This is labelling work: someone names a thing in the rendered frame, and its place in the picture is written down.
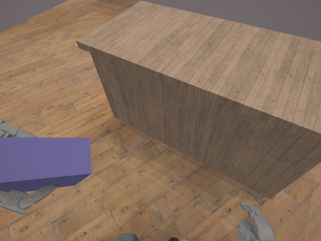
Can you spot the robot right hand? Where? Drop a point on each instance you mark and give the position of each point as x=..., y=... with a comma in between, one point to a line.
x=259, y=230

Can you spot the sponge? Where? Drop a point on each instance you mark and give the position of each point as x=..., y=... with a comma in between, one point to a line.
x=29, y=164

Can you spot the robot left hand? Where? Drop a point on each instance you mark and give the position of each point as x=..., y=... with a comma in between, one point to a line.
x=16, y=200

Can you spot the table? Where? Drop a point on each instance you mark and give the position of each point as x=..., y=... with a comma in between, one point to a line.
x=242, y=100

